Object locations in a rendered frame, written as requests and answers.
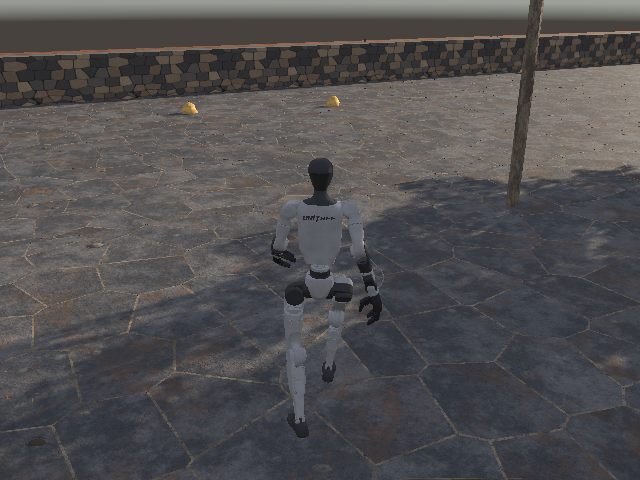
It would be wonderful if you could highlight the robot left hand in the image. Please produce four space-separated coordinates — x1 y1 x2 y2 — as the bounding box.
273 250 296 268

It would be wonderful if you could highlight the left robot thigh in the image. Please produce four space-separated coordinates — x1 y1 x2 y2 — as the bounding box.
283 280 307 367

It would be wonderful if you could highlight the right robot forearm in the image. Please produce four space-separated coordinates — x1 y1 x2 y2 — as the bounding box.
356 243 379 297

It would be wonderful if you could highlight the robot left upper arm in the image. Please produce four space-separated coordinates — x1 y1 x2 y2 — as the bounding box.
273 200 300 251

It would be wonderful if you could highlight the robot head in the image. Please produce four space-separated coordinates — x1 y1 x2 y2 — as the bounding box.
303 158 337 206

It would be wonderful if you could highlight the robot right upper arm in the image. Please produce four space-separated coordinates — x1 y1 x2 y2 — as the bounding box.
341 201 366 259

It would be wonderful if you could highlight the robot right hand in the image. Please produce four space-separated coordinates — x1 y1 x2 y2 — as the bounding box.
359 293 382 325

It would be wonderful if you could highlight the left robot forearm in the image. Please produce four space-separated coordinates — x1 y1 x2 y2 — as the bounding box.
271 236 284 259

